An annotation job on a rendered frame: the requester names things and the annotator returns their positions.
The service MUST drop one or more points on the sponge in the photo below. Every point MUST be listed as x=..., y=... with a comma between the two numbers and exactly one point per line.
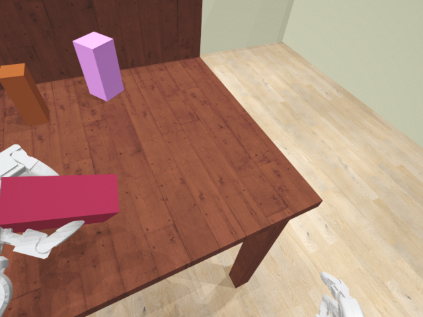
x=48, y=202

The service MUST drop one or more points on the left robot hand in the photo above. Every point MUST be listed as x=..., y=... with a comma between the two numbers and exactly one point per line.
x=15, y=162

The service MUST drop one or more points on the table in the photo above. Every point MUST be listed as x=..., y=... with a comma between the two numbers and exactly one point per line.
x=196, y=174

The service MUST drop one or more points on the right robot hand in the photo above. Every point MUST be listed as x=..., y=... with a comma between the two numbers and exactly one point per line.
x=346, y=305

